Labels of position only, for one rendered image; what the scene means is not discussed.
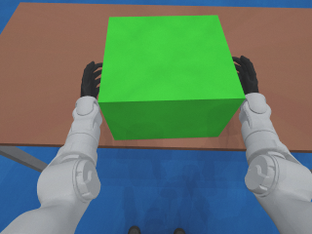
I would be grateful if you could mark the robot right upper arm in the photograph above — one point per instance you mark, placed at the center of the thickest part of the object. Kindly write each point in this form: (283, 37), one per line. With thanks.
(284, 189)

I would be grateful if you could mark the robot left forearm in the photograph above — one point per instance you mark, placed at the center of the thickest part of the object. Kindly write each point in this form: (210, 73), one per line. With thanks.
(83, 137)

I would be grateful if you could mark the left robot hand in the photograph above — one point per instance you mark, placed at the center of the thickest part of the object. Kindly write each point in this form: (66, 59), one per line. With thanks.
(89, 82)

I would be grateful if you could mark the robot left upper arm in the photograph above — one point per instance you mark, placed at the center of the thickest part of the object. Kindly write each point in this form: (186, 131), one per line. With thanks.
(65, 191)

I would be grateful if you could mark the carton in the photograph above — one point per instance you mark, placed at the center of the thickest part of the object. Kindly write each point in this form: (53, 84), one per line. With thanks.
(167, 77)

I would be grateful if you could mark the robot right forearm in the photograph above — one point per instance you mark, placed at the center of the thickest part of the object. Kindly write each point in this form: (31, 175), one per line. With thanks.
(257, 130)

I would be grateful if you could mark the right robot hand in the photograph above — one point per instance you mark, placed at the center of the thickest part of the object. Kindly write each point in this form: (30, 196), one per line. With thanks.
(246, 74)

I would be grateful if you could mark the table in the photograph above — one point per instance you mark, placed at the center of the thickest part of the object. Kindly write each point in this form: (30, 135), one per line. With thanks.
(45, 47)

